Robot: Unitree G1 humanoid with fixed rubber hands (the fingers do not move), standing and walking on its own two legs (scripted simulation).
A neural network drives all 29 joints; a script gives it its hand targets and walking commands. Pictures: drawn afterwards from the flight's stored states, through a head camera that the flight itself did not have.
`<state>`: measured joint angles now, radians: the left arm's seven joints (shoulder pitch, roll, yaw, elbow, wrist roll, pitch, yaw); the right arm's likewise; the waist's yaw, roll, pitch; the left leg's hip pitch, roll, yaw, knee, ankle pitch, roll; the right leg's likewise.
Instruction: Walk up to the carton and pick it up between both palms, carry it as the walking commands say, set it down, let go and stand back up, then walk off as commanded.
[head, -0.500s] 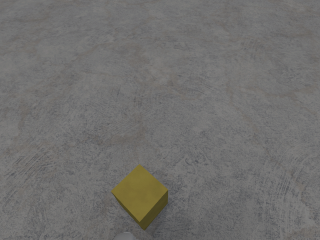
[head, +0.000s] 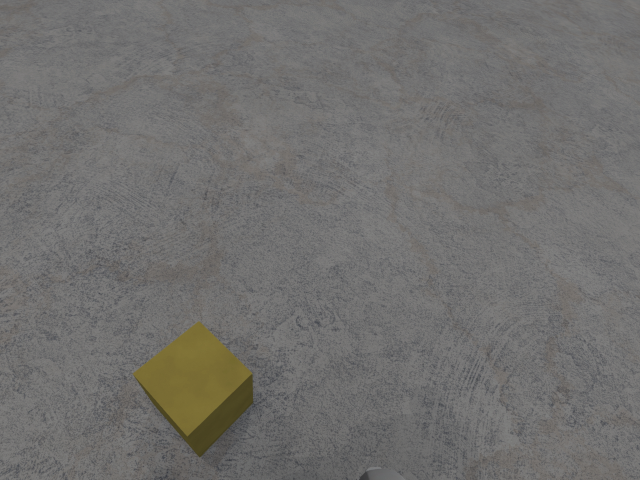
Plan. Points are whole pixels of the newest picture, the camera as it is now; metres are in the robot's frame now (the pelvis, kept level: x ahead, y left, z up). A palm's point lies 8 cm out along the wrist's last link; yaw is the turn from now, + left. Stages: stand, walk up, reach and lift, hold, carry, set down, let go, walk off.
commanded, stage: walk off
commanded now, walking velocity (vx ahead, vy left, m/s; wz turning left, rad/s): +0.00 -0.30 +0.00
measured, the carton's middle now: (199, 389) +0.44 +0.24 -0.66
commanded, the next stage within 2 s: none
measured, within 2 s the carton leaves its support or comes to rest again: neither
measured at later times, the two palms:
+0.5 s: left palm out of the picture +0.03 +0.07 -0.16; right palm out of the picture +0.04 -0.44 -0.14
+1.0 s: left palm out of the picture +0.08 -0.10 -0.13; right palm out of the picture -0.04 -0.64 -0.15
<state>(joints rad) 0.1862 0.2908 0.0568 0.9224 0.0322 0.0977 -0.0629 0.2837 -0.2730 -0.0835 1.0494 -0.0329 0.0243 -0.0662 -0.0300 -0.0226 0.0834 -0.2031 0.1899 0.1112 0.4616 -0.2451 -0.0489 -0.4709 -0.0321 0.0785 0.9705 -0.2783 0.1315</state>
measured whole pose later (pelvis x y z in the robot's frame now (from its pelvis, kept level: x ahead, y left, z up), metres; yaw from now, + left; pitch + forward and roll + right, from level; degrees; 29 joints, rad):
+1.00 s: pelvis -0.02 -0.35 -0.01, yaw +0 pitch +1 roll +0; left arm 0.14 0.23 0.04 0.90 0.05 0.06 -0.06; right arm 0.28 -0.32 -0.12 1.04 -0.03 0.06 -0.07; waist -0.04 0.06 0.09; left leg -0.41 0.16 -0.01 0.90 -0.54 -0.02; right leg -0.29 -0.06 -0.08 0.52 -0.22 0.02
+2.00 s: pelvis -0.03 -0.67 -0.01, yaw +1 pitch +0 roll -1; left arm 0.21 0.22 0.01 0.91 0.04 0.06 0.01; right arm 0.20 -0.23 -0.07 1.00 -0.02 0.06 -0.08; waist 0.03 0.01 0.04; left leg -0.37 0.02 0.16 0.87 -0.50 0.03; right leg -0.27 0.04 -0.14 0.47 -0.22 -0.09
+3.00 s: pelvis -0.05 -0.98 +0.00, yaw +1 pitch +0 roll -3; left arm 0.25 0.24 0.05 0.92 0.04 0.07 -0.04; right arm 0.30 -0.21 -0.06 1.02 -0.02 0.03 -0.07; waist -0.01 -0.04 0.05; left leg -0.21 0.11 0.15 0.47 -0.26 0.01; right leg -0.53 0.06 0.05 1.12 -0.28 0.05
